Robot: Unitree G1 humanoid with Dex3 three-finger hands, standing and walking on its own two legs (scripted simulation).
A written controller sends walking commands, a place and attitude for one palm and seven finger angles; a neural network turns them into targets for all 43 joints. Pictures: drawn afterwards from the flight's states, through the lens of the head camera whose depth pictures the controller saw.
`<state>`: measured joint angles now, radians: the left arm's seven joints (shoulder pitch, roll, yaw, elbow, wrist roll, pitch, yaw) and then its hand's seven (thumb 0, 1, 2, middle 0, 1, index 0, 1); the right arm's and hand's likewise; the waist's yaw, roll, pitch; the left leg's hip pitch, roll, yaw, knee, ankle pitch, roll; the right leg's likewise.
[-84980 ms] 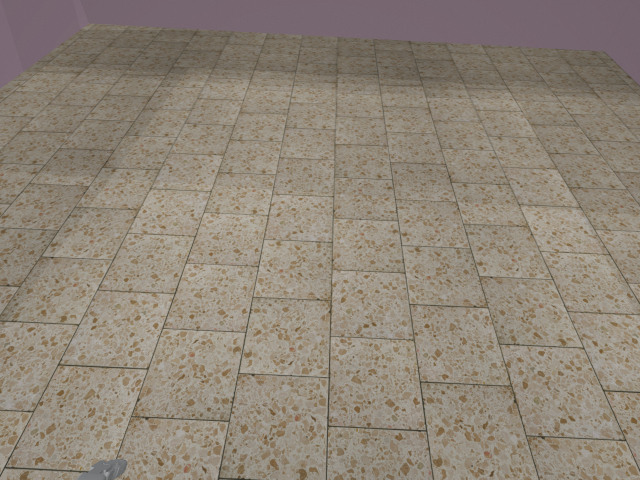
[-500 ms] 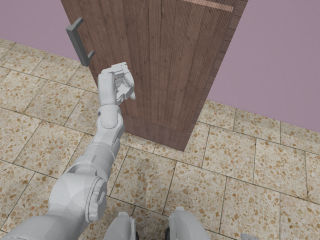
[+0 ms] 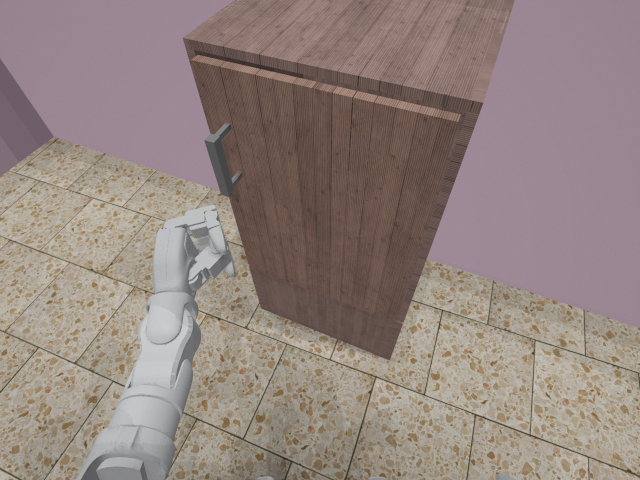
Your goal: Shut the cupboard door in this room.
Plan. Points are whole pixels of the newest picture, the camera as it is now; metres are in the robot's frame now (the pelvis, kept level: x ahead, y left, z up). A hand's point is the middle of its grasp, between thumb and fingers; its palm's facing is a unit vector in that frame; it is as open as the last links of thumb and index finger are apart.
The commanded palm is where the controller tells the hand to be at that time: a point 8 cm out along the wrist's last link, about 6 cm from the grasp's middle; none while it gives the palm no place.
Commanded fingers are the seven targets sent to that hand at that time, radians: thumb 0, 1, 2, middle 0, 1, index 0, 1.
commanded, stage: draw the hand back to the body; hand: left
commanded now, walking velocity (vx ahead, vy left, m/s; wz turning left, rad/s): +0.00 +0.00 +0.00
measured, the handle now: (226, 160) +0.65 +0.18 -0.01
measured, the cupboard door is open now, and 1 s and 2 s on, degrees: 0 0 0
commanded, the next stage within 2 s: step back with the hand held close in 1.14 s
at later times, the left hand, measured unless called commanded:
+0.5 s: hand (71, 312) +0.26 +0.23 +0.15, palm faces +0.26 -0.92 -0.28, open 4.2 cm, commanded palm +0.21 +0.28 +0.17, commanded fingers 0.00 0.90 0.90 -0.53 -0.66 -0.53 -0.66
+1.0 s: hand out of the picture +0.20 +0.29 +0.20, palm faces +0.49 -0.78 -0.39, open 7.3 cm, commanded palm +0.15 +0.32 +0.22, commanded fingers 0.00 0.90 0.90 -0.20 -0.30 -0.20 -0.30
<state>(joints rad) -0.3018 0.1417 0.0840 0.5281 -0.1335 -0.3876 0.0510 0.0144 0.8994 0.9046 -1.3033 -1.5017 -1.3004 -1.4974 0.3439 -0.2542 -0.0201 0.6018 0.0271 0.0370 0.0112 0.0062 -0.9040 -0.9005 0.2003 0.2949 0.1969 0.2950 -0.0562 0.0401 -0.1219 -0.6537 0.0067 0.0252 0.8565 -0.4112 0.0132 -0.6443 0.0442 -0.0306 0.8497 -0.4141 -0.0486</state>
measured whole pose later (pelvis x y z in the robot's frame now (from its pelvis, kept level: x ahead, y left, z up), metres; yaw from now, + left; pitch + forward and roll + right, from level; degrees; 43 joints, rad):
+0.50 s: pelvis +0.02 +0.02 +0.04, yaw +2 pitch -2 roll +0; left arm 0.25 0.28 0.10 -0.15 -0.06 -0.03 0.07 0.01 0.90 0.90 -0.80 -0.95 -0.79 -0.94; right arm 0.16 -0.20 0.07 0.54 0.03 0.02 -0.07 0.01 -0.90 -0.90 0.20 0.30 0.20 0.30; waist 0.05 0.06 -0.03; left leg -0.15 -0.04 0.01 0.45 -0.27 0.04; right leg -0.13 0.01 -0.03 0.43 -0.28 -0.01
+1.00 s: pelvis +0.02 +0.02 +0.04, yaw +2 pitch -3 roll +0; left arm 0.46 0.32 0.33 -0.35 -0.07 -0.06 0.10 0.01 0.89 0.90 -0.24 -0.34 -0.24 -0.33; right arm 0.21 -0.24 0.01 0.63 0.03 -0.07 -0.07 0.01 -0.90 -0.90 0.20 0.30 0.20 0.30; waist 0.07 0.08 -0.02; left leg -0.13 -0.04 0.00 0.44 -0.26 0.04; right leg -0.11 0.01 -0.04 0.42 -0.27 -0.02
